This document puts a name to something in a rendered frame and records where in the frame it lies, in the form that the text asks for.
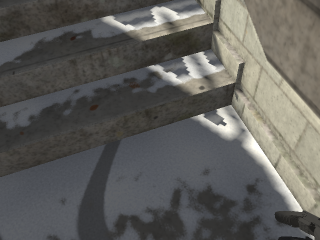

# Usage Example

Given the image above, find stairs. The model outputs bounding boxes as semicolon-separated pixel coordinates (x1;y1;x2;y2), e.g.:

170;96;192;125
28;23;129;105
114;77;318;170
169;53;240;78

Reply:
0;0;236;177

